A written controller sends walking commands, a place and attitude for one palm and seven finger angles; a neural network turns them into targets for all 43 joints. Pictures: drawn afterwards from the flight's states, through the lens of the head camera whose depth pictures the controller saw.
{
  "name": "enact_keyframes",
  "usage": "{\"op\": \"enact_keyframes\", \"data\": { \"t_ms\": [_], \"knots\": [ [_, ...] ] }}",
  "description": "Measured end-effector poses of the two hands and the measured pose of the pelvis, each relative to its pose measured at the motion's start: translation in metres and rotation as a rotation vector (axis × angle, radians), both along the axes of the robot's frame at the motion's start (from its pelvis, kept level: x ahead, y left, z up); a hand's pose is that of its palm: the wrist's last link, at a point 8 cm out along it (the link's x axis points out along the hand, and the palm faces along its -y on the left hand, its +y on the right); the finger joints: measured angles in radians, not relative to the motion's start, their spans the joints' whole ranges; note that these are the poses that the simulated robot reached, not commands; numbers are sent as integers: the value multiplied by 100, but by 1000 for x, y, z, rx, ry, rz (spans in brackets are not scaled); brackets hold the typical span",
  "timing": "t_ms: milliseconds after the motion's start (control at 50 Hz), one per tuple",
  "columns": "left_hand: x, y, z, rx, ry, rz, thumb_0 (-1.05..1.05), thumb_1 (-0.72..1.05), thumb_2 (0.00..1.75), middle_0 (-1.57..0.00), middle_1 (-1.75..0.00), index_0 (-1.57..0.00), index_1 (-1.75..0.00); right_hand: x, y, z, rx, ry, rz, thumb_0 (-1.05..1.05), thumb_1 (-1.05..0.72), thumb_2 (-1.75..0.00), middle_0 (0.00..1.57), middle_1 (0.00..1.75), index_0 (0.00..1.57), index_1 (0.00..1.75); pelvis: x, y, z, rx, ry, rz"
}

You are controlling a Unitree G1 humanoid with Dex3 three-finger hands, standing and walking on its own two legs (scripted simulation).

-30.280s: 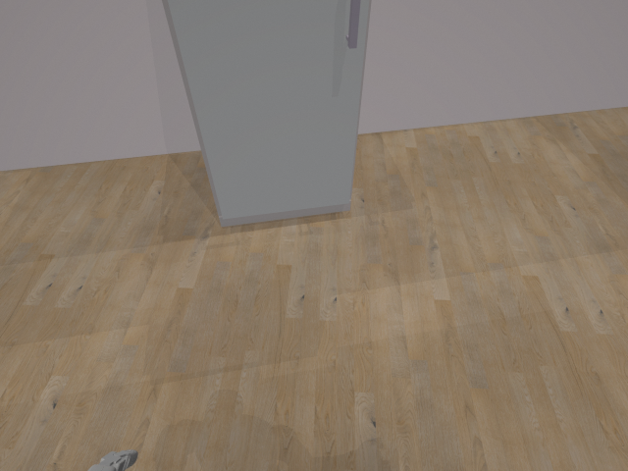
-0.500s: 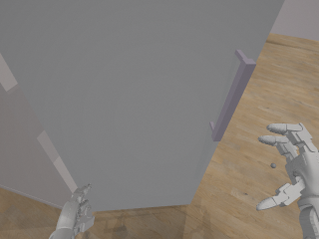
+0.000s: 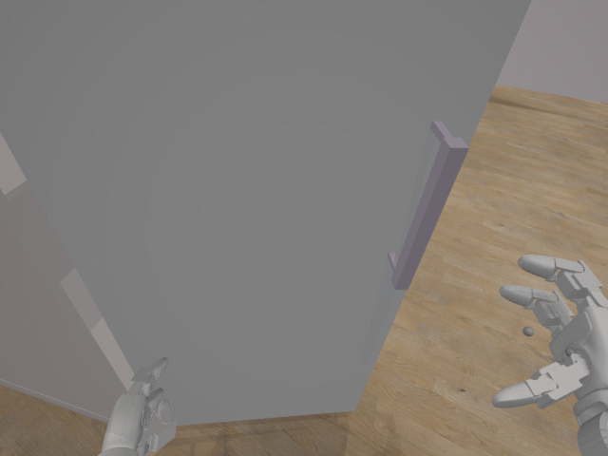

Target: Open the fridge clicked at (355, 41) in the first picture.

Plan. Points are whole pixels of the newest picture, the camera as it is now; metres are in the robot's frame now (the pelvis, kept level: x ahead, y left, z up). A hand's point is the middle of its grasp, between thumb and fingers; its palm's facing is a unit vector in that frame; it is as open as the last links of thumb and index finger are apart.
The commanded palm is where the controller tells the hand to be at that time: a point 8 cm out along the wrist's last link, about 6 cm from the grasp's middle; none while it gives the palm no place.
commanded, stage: draw the hand back to the body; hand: right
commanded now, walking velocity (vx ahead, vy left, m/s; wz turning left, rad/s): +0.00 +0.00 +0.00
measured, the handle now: (417, 214) +0.40 -0.14 +0.15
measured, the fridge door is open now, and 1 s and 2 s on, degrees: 68 68 68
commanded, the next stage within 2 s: step back with the hand held close in 1.30 s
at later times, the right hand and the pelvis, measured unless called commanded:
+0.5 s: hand (584, 357) +0.20 -0.26 +0.15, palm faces +0.44 +0.83 -0.33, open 12.9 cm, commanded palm +0.15 -0.30 +0.17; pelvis -0.01 -0.01 +0.01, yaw +0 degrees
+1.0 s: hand out of the picture +0.20 -0.28 +0.17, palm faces +0.47 +0.79 -0.39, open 8.1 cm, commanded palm +0.15 -0.31 +0.19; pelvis +0.01 -0.01 +0.02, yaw +2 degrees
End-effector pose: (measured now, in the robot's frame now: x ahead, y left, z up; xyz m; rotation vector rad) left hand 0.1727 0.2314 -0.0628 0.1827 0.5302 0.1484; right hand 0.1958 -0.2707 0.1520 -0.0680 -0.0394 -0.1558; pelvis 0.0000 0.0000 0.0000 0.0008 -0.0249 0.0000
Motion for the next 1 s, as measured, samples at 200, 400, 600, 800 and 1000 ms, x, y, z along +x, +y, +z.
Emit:
{"op": "enact_keyframes", "data": {
  "t_ms": [200, 400, 600, 800, 1000],
  "knots": [
    [28, -18, 18, 20, -54, -77, 2, 90, 90, -20, -30, -21, -30, -17, -6, 0, -3, 19, -14, -1, 54, -21, 25, 114, 25, 114, -1, -3, 3, 7, -27, -12],
    [15, -24, 12, 33, 16, -91, 1, 90, 90, -20, -30, -21, -30, -39, -27, 15, -256, -10, -267, -1, 32, -31, 25, 102, 25, 102, -6, -4, 10, 10, -55, 2],
    [-14, -15, -6, 48, 145, -45, 2, 90, 90, -21, -30, -21, -30, -34, -29, 21, -326, -46, -288, -1, -1, -47, 24, 82, 24, 82, -2, -10, 15, 4, -72, 17],
    [-11, -8, 0, 46, 133, 6, 2, 90, 90, -20, -30, -21, -30, -28, -38, 29, -370, -63, -278, 0, -37, -65, 23, 61, 23, 61, 6, -13, 16, 4, -76, 36],
    [7, -12, 7, 53, 108, -25, 2, 90, 90, -20, -30, -21, -30, -39, -46, 32, -378, -60, -325, 1, -72, -82, 22, 40, 22, 40, 9, -12, 17, 6, -76, 29]
  ]
}}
